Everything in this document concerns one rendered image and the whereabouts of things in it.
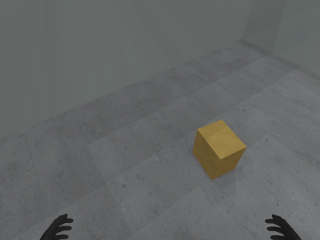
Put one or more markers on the carton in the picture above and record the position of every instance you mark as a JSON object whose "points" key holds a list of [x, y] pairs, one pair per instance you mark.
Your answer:
{"points": [[217, 148]]}

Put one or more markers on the robot right hand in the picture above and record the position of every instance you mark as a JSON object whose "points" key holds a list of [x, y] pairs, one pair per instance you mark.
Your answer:
{"points": [[285, 229]]}

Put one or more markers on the robot left hand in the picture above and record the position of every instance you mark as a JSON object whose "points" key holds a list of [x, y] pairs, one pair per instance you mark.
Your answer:
{"points": [[54, 228]]}

